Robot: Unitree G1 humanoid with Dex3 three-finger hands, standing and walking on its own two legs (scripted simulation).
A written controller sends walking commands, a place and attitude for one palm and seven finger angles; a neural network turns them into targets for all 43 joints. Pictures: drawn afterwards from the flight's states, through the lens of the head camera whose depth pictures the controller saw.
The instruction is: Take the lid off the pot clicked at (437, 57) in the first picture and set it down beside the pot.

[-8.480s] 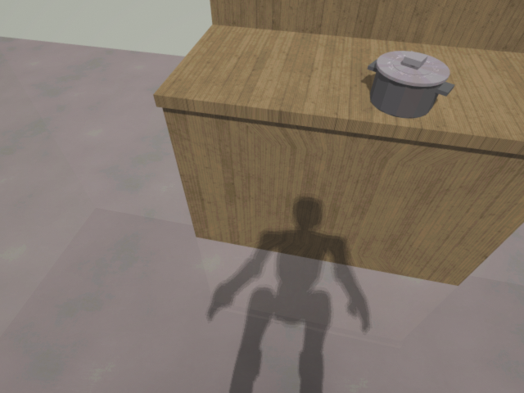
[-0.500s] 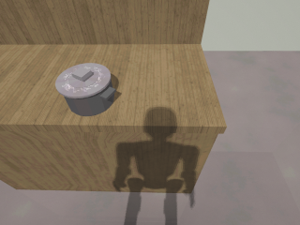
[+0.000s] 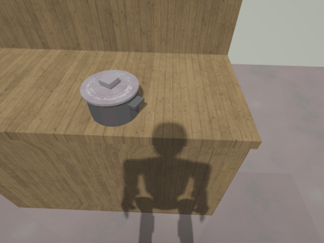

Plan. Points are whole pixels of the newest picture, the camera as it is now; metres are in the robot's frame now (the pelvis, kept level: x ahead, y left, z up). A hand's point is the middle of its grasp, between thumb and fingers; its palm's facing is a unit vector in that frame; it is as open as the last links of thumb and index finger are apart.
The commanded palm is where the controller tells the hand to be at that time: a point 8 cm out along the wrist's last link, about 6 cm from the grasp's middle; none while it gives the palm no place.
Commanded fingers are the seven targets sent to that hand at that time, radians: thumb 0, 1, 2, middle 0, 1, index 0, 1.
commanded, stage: look again from close up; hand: left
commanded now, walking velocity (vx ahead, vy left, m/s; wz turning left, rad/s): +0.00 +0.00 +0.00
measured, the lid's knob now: (108, 80) +0.54 +0.20 +0.12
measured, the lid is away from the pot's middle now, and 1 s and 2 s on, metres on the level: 0.00 0.00 0.00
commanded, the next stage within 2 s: shuffle to correct the standing spot in 1.10 s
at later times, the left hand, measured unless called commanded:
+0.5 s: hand out of the picture +0.03 +0.19 -0.17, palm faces +0.00 -0.98 -0.19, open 7.4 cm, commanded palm none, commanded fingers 0.00 0.90 0.90 -0.20 -0.30 -0.20 -0.30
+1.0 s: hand out of the picture +0.05 +0.18 -0.17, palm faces +0.00 -0.98 -0.19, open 7.4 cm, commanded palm none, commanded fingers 0.00 0.90 0.90 -0.20 -0.30 -0.20 -0.30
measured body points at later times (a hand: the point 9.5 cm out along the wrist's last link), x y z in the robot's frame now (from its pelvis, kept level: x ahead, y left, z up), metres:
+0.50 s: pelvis +0.02 +0.02 +0.00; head +0.05 +0.03 +0.45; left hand +0.03 +0.24 -0.16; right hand +0.04 -0.21 -0.15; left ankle +0.01 +0.09 -0.73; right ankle -0.01 -0.13 -0.73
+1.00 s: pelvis +0.03 +0.00 +0.01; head +0.06 +0.01 +0.45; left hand +0.05 +0.23 -0.16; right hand +0.05 -0.23 -0.15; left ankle +0.01 +0.09 -0.73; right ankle -0.01 -0.13 -0.73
